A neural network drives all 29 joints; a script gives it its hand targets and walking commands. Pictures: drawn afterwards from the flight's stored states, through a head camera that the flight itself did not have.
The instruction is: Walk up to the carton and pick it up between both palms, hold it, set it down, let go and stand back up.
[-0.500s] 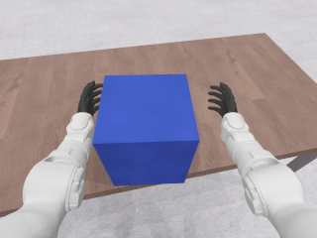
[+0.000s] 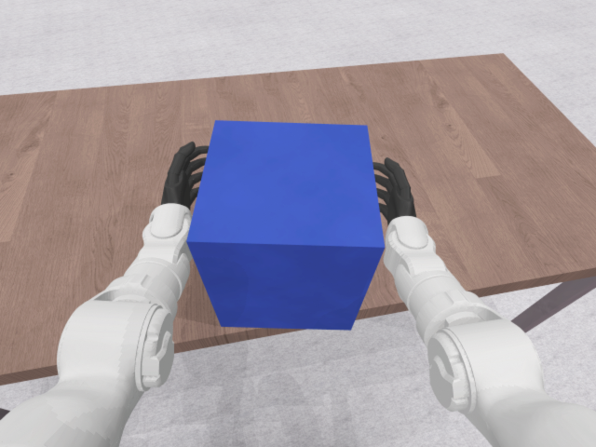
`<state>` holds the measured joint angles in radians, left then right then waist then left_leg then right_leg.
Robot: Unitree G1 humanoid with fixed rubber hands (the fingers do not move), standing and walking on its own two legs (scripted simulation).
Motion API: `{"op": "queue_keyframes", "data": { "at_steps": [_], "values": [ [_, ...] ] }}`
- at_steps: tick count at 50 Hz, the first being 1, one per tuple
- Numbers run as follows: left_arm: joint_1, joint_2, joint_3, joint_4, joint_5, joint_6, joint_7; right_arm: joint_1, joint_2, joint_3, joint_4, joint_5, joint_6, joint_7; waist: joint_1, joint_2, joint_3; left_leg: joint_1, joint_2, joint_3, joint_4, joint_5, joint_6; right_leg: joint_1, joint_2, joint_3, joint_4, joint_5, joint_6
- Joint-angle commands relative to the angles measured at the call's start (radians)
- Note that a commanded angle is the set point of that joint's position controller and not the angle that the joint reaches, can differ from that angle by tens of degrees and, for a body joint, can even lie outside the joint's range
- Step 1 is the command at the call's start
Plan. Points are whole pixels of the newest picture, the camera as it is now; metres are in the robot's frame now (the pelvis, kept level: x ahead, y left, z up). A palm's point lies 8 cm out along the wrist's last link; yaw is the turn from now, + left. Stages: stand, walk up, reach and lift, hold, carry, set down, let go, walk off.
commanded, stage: reach and lift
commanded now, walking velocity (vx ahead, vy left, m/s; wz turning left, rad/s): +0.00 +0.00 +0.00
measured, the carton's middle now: (288, 233) +0.41 +0.02 +0.02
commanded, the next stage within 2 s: none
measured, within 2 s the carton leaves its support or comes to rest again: leaves its support in 1.72 s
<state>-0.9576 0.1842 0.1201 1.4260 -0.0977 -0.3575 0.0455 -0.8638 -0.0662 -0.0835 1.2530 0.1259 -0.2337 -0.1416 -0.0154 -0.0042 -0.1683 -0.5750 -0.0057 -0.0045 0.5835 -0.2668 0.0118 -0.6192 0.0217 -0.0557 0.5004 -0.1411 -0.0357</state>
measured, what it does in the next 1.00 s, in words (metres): stands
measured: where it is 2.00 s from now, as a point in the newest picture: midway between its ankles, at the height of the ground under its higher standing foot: outside the picture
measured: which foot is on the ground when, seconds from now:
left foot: down 0.00-1.00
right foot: down 0.00-1.00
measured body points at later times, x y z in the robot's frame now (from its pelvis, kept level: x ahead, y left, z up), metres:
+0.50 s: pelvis +0.02 +0.01 +0.02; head +0.07 +0.02 +0.46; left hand +0.44 +0.17 +0.08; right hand +0.43 -0.13 +0.06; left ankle +0.00 +0.11 -0.73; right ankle +0.05 -0.10 -0.73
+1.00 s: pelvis +0.04 +0.01 +0.02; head +0.09 +0.03 +0.47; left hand +0.44 +0.17 +0.07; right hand +0.43 -0.13 +0.06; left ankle +0.00 +0.11 -0.73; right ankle +0.05 -0.10 -0.73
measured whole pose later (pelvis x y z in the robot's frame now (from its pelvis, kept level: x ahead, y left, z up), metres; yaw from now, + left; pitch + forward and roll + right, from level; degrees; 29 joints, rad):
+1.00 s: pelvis +0.04 +0.01 +0.02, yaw +2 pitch +3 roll -1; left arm -0.65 -0.06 0.42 0.84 0.37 -0.17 -0.03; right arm -0.56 0.11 -0.49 0.89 -0.34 -0.32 -0.08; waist 0.00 -0.02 0.04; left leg -0.16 -0.01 0.01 0.33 -0.23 0.03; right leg -0.17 0.02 -0.07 0.22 -0.10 -0.01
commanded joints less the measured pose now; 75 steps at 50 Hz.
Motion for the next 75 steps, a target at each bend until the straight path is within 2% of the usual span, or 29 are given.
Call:
{"op": "queue_keyframes", "data": {
  "at_steps": [1,8,10,12,13,14,16,17,18,19,23,24,26,27,33,38,42,44,45,49,50,51,54,59,60,67,71,74,75],
  "values": [
    [-0.378,0.029,0.006,-0.143,0.051,-0.037,0.021,-0.385,0.006,-0.056,-0.171,-0.069,-0.017,0.005,-0.005,0.056,-0.5,-0.042,0.0,0.047,-0.117,0.154,-0.051,0.511,-0.032,0.068,-0.029,0.024,0.011],
    [-0.363,-0.08,0.077,-0.235,0.133,-0.031,0.027,-0.324,0.062,-0.161,-0.192,-0.19,-0.038,0.008,-0.021,0.098,-0.509,0.105,0.003,0.045,-0.113,0.301,-0.095,0.531,-0.003,0.042,-0.056,0.159,0.001],
    [-0.344,-0.119,0.11,-0.244,0.164,-0.029,0.02,-0.313,0.113,-0.158,-0.221,-0.217,-0.042,0.021,-0.003,0.027,-0.5,0.125,0.006,0.055,-0.112,0.345,-0.085,0.561,0.002,0.042,-0.063,0.197,-0.001],
    [-0.347,-0.158,0.125,-0.227,0.206,-0.02,0.006,-0.317,0.162,-0.166,-0.214,-0.247,-0.038,0.036,0.003,0.025,-0.448,0.091,0.006,0.05,-0.15,0.304,-0.071,0.602,-0.005,0.044,-0.079,0.177,0.002],
    [-0.338,-0.221,0.12,-0.236,0.23,-0.009,-0.004,-0.29,0.214,-0.164,-0.199,-0.276,-0.033,0.052,-0.021,0.038,-0.411,0.118,0.009,0.057,-0.146,0.302,-0.082,0.605,-0.007,0.047,-0.089,0.156,-0.005],
    [-0.292,-0.247,0.14,-0.233,0.25,-0.006,-0.025,-0.266,0.286,-0.148,-0.196,-0.282,-0.035,0.065,0.011,0.021,-0.379,0.121,0.009,0.056,-0.168,0.301,-0.08,0.624,-0.009,0.042,-0.104,0.178,0.011],
    [-0.301,-0.434,0.129,-0.239,0.319,0.001,-0.08,-0.283,0.472,-0.126,-0.241,-0.36,-0.049,0.108,-0.007,0.037,-0.387,0.162,-0.006,0.065,-0.174,0.336,-0.076,0.664,-0.004,0.022,-0.115,0.23,0.013],
    [-0.26,-0.53,0.116,-0.241,0.346,-0.001,-0.114,-0.244,0.595,-0.109,-0.248,-0.415,-0.058,0.134,0.019,0.009,-0.385,0.171,-0.007,0.071,-0.183,0.364,-0.073,0.706,-0.005,0.008,-0.115,0.294,0.018],
    [-0.254,-0.598,0.123,-0.236,0.388,-0.006,-0.133,-0.22,0.629,-0.126,-0.24,-0.452,-0.069,0.162,-0.001,0.063,-0.348,0.189,-0.008,0.069,-0.196,0.367,-0.089,0.717,-0.001,-0.003,-0.129,0.297,0.009],
    [-0.221,-0.622,0.118,-0.266,0.416,-0.003,-0.143,-0.201,0.655,-0.13,-0.265,-0.484,-0.08,0.18,0.025,0.069,-0.35,0.218,0.008,0.066,-0.208,0.398,-0.086,0.734,-0.01,-0.013,-0.123,0.315,0.015],
    [-0.157,-0.648,0.12,-0.284,0.474,0.039,-0.155,-0.155,0.638,-0.131,-0.248,-0.525,-0.087,0.202,0.001,0.073,-0.235,0.238,0.011,0.068,-0.25,0.369,-0.092,0.762,-0.016,-0.008,-0.159,0.281,0.015],
    [-0.14,-0.64,0.132,-0.308,0.478,0.058,-0.153,-0.133,0.648,-0.133,-0.245,-0.524,-0.088,0.205,0.034,0.058,-0.2,0.239,0.008,0.073,-0.252,0.359,-0.083,0.738,-0.009,-0.006,-0.162,0.259,0.017],
    [-0.125,-0.631,0.151,-0.325,0.48,0.078,-0.153,-0.131,0.636,-0.133,-0.29,-0.541,-0.089,0.209,0.018,0.017,-0.17,0.239,0.002,0.07,-0.265,0.331,-0.064,0.744,-0.019,0.002,-0.179,0.249,0.034],
    [-0.144,-0.634,0.149,-0.343,0.493,0.086,-0.155,-0.131,0.642,-0.144,-0.297,-0.554,-0.091,0.21,0.016,0.034,-0.18,0.255,0.006,0.068,-0.281,0.315,-0.07,0.761,-0.013,-0.012,-0.182,0.24,0.036],
    [-0.072,-0.669,0.123,-0.451,0.488,0.117,-0.16,-0.095,0.665,-0.083,-0.337,-0.532,-0.113,0.197,0.034,0.001,-0.246,0.27,-0.013,0.077,-0.26,0.44,-0.06,0.869,-0.012,0.013,-0.159,0.47,0.045],
    [-0.029,-0.69,0.104,-0.497,0.497,0.152,-0.164,-0.069,0.664,-0.087,-0.357,-0.54,-0.121,0.189,0.021,0.007,-0.181,0.301,-0.005,0.066,-0.28,0.399,-0.053,0.852,-0.024,-0.001,-0.184,0.404,0.041],
    [-0.015,-0.686,0.083,-0.54,0.498,0.183,-0.166,-0.07,0.668,-0.093,-0.356,-0.526,-0.126,0.185,0.038,0.02,-0.201,0.339,-0.005,0.077,-0.27,0.453,-0.06,0.834,-0.016,-0.007,-0.198,0.388,0.025],
    [-0.042,-0.702,0.082,-0.553,0.499,0.183,-0.159,-0.068,0.647,-0.105,-0.349,-0.535,-0.131,0.182,0.005,0.017,-0.182,0.336,-0.002,0.07,-0.271,0.462,-0.069,0.827,0.003,-0.021,-0.192,0.397,0.033],
    [-0.023,-0.695,0.081,-0.551,0.509,0.187,-0.157,-0.081,0.635,-0.111,-0.352,-0.529,-0.136,0.182,0.026,0.055,-0.178,0.342,0.005,0.078,-0.26,0.487,-0.077,0.826,-0.003,-0.014,-0.189,0.4,0.021],
    [-0.002,-0.708,0.054,-0.571,0.511,0.22,-0.156,-0.058,0.617,-0.112,-0.353,-0.538,-0.131,0.187,0.0,0.063,-0.18,0.363,0.007,0.077,-0.276,0.475,-0.088,0.835,-0.008,-0.027,-0.215,0.354,0.018],
    [0.019,-0.731,0.064,-0.599,0.51,0.223,-0.155,-0.05,0.64,-0.106,-0.377,-0.538,-0.127,0.184,0.024,0.059,-0.214,0.371,0.008,0.062,-0.261,0.481,-0.079,0.825,0.002,-0.03,-0.211,0.368,0.014],
    [-0.006,-0.738,0.054,-0.627,0.502,0.219,-0.149,-0.039,0.625,-0.124,-0.396,-0.532,-0.131,0.181,0.004,0.052,-0.218,0.386,0.003,0.07,-0.262,0.471,-0.079,0.82,0.002,-0.029,-0.216,0.352,0.017],
    [0.016,-0.713,0.062,-0.59,0.505,0.222,-0.155,-0.07,0.638,-0.101,-0.383,-0.512,-0.132,0.175,0.01,0.02,-0.168,0.337,-0.016,0.071,-0.275,0.432,-0.072,0.86,-0.005,-0.018,-0.214,0.405,0.024],
    [0.014,-0.748,0.029,-0.623,0.492,0.248,-0.159,-0.071,0.643,-0.087,-0.396,-0.516,-0.119,0.182,0.005,0.029,-0.197,0.366,0.0,0.072,-0.28,0.407,-0.07,0.821,-0.009,-0.036,-0.215,0.319,0.022],
    [0.024,-0.74,0.038,-0.61,0.499,0.251,-0.16,-0.057,0.655,-0.075,-0.373,-0.507,-0.12,0.179,0.018,0.009,-0.195,0.358,-0.003,0.074,-0.286,0.415,-0.064,0.835,-0.012,-0.023,-0.216,0.361,0.015],
    [0.053,-0.753,0.004,-0.648,0.493,0.262,-0.163,-0.033,0.624,-0.024,-0.402,-0.452,-0.126,0.168,-0.002,0.057,-0.167,0.399,-0.004,0.067,-0.269,0.498,-0.091,0.854,-0.008,-0.023,-0.216,0.417,0.021],
    [0.03,-0.74,-0.012,-0.65,0.485,0.274,-0.173,-0.045,0.619,-0.005,-0.421,-0.457,-0.116,0.166,-0.006,0.026,-0.173,0.388,-0.004,0.073,-0.282,0.432,-0.078,0.862,-0.015,-0.029,-0.223,0.412,0.026],
    [0.02,-0.776,-0.046,-0.69,0.462,0.263,-0.164,-0.067,0.636,0.03,-0.458,-0.43,-0.136,0.164,0.001,0.016,-0.236,0.395,-0.003,0.055,-0.27,0.499,-0.083,0.883,-0.003,-0.018,-0.213,0.461,0.027],
    [0.004,-0.776,-0.065,-0.686,0.448,0.256,-0.162,-0.067,0.65,0.037,-0.467,-0.432,-0.138,0.161,-0.016,0.023,-0.233,0.381,-0.005,0.068,-0.267,0.5,-0.081,0.888,-0.003,-0.022,-0.208,0.478,0.03]
  ]
}}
